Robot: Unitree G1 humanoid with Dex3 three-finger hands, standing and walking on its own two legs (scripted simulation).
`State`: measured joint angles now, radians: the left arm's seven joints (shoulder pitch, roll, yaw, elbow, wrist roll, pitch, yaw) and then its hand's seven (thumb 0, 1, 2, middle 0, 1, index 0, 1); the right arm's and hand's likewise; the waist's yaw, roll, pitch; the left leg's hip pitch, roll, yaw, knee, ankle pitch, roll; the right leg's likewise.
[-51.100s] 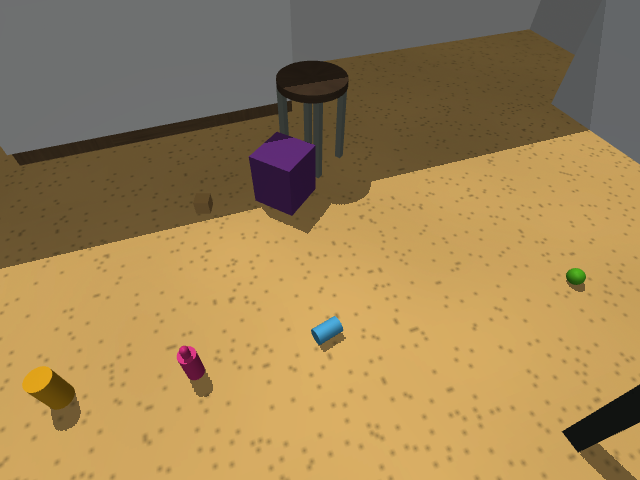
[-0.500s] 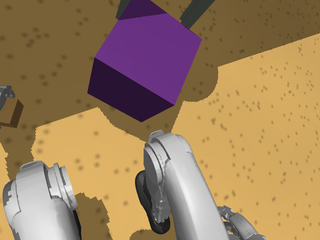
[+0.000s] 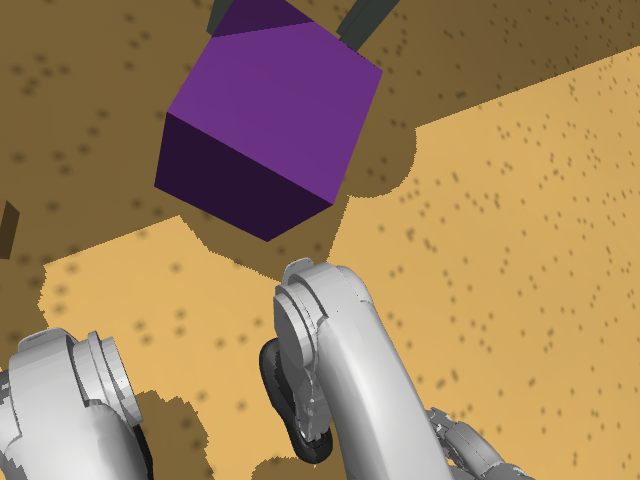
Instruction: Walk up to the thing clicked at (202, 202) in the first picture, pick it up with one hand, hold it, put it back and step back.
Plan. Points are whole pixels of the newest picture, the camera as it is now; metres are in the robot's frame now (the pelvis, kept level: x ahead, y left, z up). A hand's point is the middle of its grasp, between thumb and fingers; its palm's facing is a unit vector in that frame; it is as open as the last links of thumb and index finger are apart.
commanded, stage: open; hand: left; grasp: from above
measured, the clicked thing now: out of the picture +0.45 +0.28 -0.27
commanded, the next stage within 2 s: withdraw in 0.70 s
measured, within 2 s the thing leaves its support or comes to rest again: neither
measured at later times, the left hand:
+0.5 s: hand out of the picture +0.44 +0.28 -0.23, palm faces -0.48 -0.04 -0.88, open 11.8 cm
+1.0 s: hand out of the picture +0.44 +0.29 -0.22, palm faces -0.41 -0.05 -0.91, open 13.2 cm
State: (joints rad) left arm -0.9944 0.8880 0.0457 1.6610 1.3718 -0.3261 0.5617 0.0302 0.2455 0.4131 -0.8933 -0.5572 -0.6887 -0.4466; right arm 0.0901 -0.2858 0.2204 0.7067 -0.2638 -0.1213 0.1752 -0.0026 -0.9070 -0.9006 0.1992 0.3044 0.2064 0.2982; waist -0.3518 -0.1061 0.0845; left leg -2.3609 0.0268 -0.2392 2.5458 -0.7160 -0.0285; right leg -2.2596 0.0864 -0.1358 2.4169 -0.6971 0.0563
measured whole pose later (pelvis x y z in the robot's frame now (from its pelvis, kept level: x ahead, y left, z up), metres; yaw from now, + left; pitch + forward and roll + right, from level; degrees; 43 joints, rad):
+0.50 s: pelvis +0.00 +0.00 +0.00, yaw +0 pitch +30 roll -11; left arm -1.01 0.87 0.02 1.66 1.36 -0.27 0.59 0.00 -0.12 0.70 -0.38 -0.70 -0.39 -0.68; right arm 0.07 -0.28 0.24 0.70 -0.26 -0.16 0.20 0.00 -0.90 -0.90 0.20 0.30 0.21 0.30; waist -0.36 -0.10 0.09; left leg -2.37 0.03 -0.24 2.55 -0.72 -0.02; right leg -2.26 0.09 -0.13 2.41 -0.70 0.06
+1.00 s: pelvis +0.00 +0.00 +0.00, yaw +0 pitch +29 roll -12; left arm -0.95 0.88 0.05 1.55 1.39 -0.33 0.59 0.00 -0.35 0.88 -0.18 -0.91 -0.20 -0.89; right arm 0.11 -0.30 0.21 0.70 -0.27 -0.13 0.20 0.00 -0.90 -0.90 0.20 0.30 0.21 0.30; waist -0.33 -0.11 0.07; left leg -2.36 0.02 -0.25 2.55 -0.72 -0.03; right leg -2.25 0.09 -0.15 2.42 -0.70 0.05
